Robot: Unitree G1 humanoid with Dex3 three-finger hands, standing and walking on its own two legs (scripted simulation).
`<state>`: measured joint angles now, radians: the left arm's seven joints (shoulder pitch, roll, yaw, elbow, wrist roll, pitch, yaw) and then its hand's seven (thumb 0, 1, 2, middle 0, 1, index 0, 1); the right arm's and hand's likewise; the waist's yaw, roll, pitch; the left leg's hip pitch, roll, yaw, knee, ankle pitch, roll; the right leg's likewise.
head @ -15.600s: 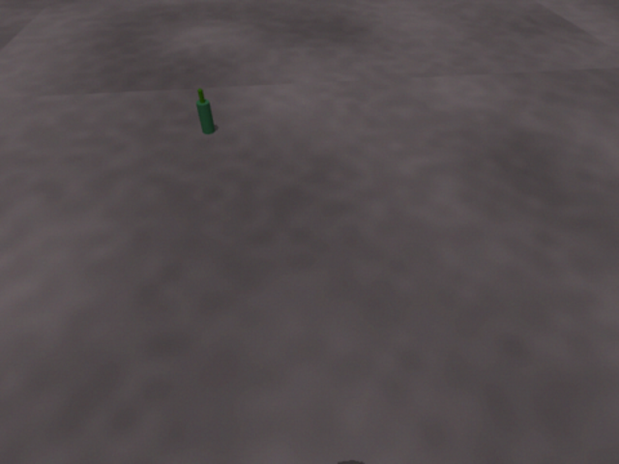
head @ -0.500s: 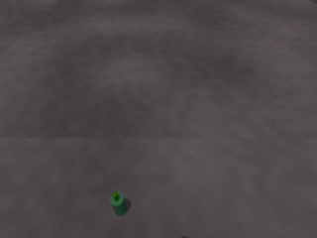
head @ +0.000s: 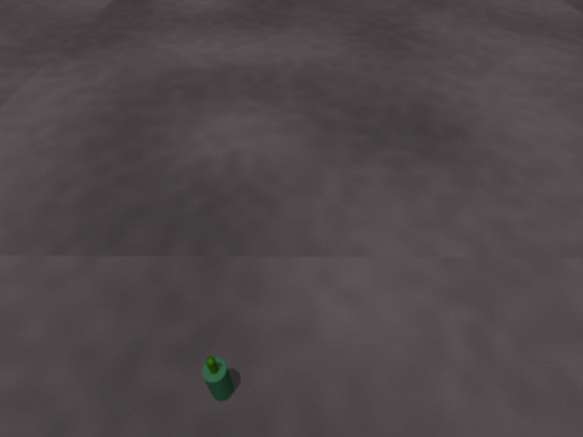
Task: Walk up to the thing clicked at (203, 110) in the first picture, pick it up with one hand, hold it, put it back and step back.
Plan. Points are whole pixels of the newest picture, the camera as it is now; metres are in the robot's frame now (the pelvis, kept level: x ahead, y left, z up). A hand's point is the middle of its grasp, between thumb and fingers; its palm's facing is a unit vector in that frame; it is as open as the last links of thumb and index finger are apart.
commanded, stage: stand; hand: left
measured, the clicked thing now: (216, 375) +0.43 +0.23 -0.65
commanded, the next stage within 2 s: go down in 0.12 s
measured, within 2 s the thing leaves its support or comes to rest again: neither
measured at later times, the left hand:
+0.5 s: hand out of the picture +0.15 +0.26 -0.16, palm faces +0.02 -0.94 -0.34, open 11.8 cm
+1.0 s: hand out of the picture +0.15 +0.28 -0.18, palm faces +0.04 -0.94 -0.33, open 17.2 cm
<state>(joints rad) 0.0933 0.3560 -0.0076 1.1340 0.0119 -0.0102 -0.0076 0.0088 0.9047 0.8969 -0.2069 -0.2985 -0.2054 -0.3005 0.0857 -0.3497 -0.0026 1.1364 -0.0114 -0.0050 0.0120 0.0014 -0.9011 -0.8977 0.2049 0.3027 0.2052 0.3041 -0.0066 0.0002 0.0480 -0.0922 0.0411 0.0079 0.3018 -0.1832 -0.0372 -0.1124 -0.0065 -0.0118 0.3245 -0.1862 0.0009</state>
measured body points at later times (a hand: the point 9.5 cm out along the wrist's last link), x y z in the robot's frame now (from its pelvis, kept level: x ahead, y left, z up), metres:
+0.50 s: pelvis -0.02 +0.00 -0.02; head +0.04 +0.01 +0.43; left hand +0.15 +0.31 -0.14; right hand +0.08 -0.26 -0.14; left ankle -0.01 +0.14 -0.75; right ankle -0.01 -0.12 -0.75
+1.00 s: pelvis +0.00 +0.02 -0.06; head +0.06 +0.03 +0.38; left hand +0.14 +0.33 -0.16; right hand +0.17 -0.24 -0.14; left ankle -0.01 +0.14 -0.75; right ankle -0.01 -0.12 -0.75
